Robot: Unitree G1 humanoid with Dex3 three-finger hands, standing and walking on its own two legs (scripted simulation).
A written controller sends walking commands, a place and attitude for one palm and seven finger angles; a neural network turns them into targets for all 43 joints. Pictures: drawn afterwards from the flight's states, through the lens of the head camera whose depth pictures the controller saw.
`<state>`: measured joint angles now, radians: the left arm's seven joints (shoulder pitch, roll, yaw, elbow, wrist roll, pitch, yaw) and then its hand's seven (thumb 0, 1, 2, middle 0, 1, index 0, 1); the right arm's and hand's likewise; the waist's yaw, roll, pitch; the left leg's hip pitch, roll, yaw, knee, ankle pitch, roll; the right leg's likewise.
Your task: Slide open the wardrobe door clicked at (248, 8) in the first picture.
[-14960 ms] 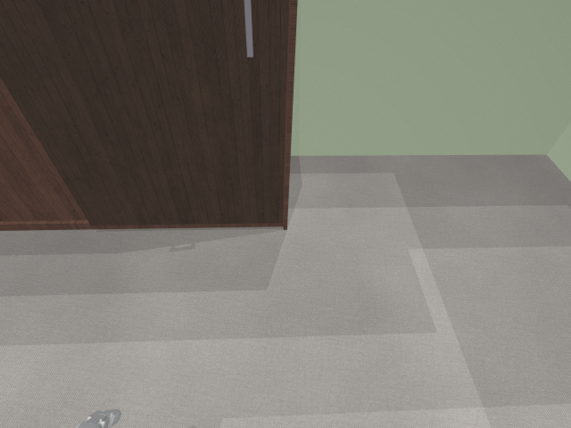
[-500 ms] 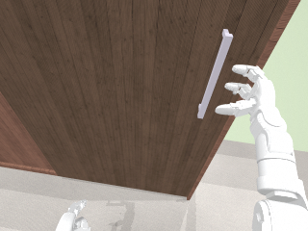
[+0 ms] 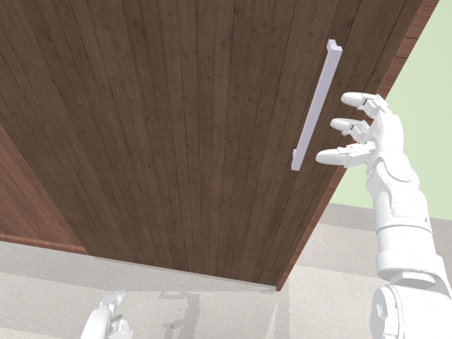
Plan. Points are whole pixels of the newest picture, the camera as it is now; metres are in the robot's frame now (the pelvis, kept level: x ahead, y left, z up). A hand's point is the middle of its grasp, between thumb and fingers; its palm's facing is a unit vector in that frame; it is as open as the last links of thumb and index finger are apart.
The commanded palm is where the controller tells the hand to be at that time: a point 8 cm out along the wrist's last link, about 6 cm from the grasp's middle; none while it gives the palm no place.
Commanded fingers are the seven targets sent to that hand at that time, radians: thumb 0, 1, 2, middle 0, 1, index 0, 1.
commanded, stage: move the hooked fingers beside the handle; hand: right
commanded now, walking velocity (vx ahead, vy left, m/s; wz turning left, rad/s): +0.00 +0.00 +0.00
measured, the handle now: (311, 113) +0.48 -0.12 +0.18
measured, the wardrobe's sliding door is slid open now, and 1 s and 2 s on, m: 0.00 0.00 0.00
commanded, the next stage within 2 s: feel for the door with the fingertips in 0.28 s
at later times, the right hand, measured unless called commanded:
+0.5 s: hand (341, 133) +0.41 -0.16 +0.19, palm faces +0.10 +1.00 +0.01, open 14.0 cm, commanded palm +0.38 -0.20 +0.19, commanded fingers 0.00 0.50 -0.30 0.30 1.20 0.30 1.20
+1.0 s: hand (326, 129) +0.42 -0.14 +0.19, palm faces +0.11 +0.99 +0.01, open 14.0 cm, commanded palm +0.40 -0.19 +0.19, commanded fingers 0.00 0.50 -0.30 0.30 1.20 0.30 1.20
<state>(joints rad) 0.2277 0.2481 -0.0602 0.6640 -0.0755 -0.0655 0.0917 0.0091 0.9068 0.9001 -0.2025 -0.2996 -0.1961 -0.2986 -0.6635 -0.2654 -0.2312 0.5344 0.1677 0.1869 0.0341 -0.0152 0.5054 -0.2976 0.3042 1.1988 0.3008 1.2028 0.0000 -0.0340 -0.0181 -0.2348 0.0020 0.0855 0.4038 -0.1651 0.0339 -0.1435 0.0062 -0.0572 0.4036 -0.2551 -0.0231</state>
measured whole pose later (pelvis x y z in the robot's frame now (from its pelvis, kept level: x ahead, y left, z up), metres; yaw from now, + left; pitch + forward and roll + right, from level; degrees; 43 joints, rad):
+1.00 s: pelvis +0.00 +0.00 +0.00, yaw +0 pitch -1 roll +0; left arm 0.22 0.23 -0.06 0.67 -0.06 -0.03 0.09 0.01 0.91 0.90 -0.20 -0.30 -0.20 -0.30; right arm -0.71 -0.20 -0.18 0.55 0.15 0.20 -0.05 -0.02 0.50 -0.30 0.30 1.20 0.30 1.20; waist 0.00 -0.03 -0.02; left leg -0.22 0.00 0.09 0.39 -0.16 0.04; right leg -0.14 0.00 -0.05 0.40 -0.25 -0.02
